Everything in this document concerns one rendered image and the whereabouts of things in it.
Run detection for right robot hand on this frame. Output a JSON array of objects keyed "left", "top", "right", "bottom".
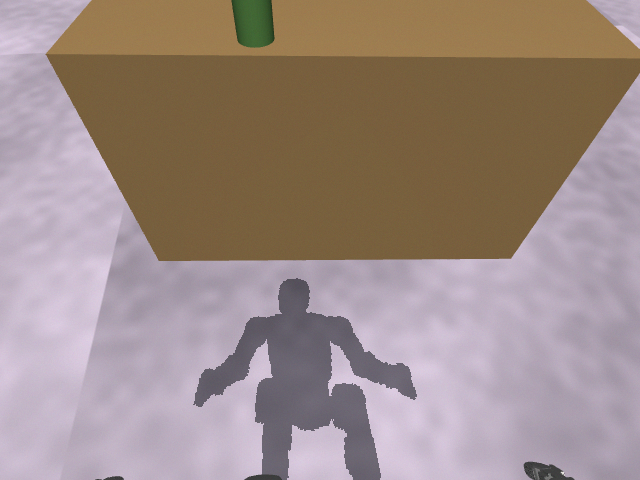
[{"left": 524, "top": 462, "right": 575, "bottom": 480}]

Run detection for bottle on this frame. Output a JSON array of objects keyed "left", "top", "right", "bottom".
[{"left": 231, "top": 0, "right": 274, "bottom": 48}]

